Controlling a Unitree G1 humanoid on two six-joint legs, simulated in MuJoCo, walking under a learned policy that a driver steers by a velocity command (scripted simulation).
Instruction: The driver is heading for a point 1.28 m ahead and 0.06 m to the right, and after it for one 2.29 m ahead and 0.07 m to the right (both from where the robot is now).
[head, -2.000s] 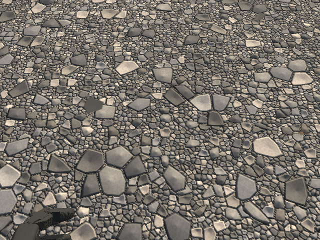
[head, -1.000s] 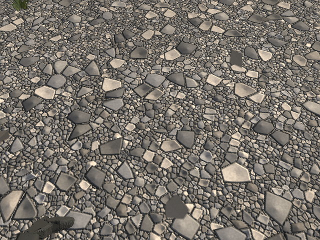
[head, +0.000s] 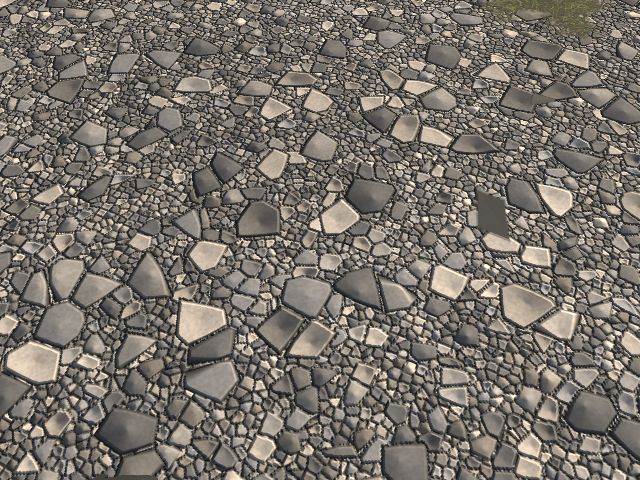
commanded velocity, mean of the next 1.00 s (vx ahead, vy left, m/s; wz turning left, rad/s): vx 0.50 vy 0.00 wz -0.27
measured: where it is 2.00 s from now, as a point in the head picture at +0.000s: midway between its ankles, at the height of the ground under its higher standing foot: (338, 228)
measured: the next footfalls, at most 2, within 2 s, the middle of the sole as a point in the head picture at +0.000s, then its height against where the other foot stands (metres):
right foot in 0.04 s outside the picture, level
left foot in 0.50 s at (289, 465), level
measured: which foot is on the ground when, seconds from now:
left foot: down 0.00-0.02, up 0.04-0.48, down 0.50-1.00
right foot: up 0.00-0.02, down 0.04-0.52, up 0.54-1.00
